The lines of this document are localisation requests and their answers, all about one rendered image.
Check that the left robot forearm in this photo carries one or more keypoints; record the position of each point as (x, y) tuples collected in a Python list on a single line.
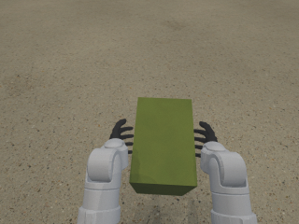
[(102, 184)]

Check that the carton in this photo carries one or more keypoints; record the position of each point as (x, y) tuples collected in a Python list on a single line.
[(163, 157)]

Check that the right robot forearm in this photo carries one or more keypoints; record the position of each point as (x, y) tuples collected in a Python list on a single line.
[(229, 184)]

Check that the right robot hand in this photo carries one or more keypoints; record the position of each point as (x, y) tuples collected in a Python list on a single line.
[(208, 133)]

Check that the left robot hand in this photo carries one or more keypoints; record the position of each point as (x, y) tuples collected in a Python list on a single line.
[(117, 130)]

